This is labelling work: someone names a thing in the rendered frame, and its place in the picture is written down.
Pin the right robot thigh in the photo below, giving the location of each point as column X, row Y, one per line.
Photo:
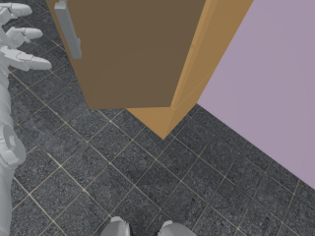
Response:
column 175, row 229

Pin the robot left upper arm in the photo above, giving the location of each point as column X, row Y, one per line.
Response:
column 12, row 154

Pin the left robot forearm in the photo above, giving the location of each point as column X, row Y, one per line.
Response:
column 5, row 97

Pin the cupboard door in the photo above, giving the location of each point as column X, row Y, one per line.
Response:
column 133, row 51

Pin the left robot hand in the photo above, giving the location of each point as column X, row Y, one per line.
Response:
column 15, row 38

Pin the handle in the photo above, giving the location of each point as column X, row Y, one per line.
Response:
column 65, row 21

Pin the right robot shin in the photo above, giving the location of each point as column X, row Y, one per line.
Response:
column 166, row 223

